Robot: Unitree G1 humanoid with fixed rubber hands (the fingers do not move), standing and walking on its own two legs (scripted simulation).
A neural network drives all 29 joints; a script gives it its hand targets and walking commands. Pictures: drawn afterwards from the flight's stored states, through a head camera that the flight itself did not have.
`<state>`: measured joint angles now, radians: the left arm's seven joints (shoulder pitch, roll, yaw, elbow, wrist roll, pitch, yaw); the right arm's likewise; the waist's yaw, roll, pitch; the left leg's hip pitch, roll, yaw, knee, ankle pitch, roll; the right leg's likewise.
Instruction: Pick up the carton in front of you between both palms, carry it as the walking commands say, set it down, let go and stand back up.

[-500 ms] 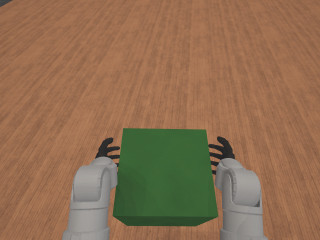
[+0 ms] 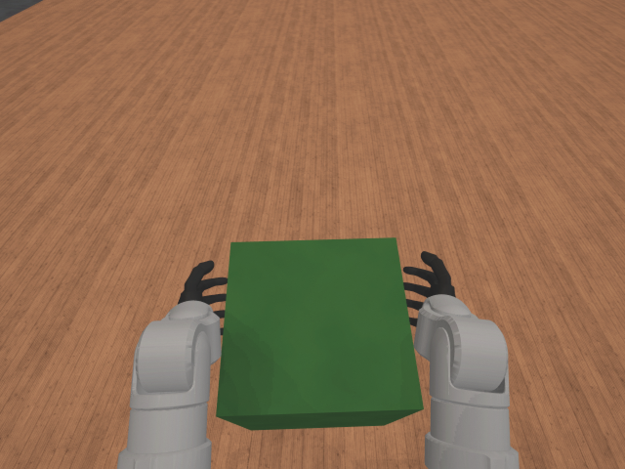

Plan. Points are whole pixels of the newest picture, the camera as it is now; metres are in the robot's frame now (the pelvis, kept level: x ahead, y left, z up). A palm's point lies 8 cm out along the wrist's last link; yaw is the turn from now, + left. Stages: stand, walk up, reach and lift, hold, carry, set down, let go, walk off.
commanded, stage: carry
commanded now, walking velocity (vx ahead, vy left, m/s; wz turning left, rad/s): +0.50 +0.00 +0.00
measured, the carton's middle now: (315, 344) +0.32 +0.00 -0.02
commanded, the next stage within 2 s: none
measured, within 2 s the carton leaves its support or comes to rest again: neither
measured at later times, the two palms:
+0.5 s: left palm (232, 163) +0.63 +0.16 +0.07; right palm (387, 160) +0.64 -0.12 +0.08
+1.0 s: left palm (258, 99) +0.92 +0.15 +0.05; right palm (374, 97) +0.95 -0.13 +0.05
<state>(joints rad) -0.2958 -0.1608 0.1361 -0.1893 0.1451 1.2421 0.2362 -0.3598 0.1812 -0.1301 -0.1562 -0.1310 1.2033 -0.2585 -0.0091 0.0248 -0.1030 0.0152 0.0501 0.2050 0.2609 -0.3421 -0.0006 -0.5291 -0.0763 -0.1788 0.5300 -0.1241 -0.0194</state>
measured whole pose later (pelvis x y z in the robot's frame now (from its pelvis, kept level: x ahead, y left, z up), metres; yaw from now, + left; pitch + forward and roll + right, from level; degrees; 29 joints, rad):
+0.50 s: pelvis +0.34 +0.01 -0.01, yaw +0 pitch +4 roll +1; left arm -0.30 -0.16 0.14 -0.21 0.11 1.22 0.27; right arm -0.34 0.17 -0.11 -0.17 -0.12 1.15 -0.26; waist 0.00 -0.02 -0.06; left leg -0.43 0.05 0.24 0.50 -0.14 0.07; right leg -0.21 -0.10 -0.10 0.80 -0.47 0.02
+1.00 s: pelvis +0.65 -0.02 +0.00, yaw +3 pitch +5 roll +0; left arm -0.29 -0.16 0.12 -0.11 0.11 1.24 0.28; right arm -0.31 0.17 -0.14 -0.10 -0.15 1.18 -0.23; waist 0.04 0.03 -0.04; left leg -0.38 0.05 0.12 0.68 -0.44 -0.04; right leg -0.28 -0.04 -0.21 0.39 -0.20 -0.03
